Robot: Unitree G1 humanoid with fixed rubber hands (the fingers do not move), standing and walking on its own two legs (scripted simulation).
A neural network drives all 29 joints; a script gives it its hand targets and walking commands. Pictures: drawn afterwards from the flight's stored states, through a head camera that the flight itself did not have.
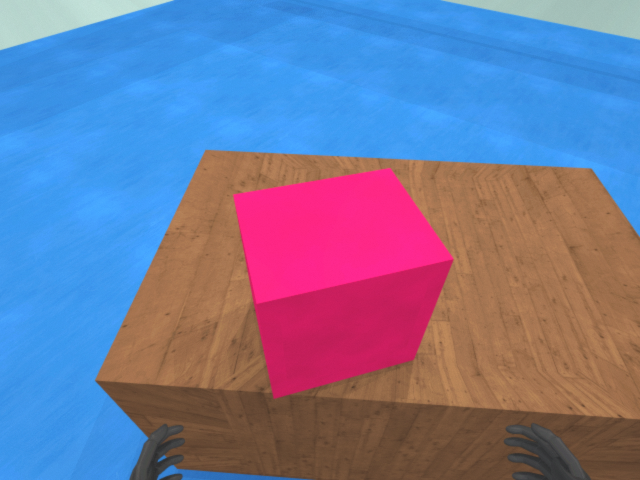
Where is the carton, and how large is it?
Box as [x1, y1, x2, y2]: [233, 168, 453, 398]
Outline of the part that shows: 390,168 233,194 254,306 274,398 413,359 453,259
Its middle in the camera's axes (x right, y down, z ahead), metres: +0.02 +0.07 +0.66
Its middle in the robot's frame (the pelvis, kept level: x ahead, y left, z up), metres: +0.45 +0.03 -0.05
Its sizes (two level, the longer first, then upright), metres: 0.261 0.209 0.281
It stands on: a pedestal, 0.57 m high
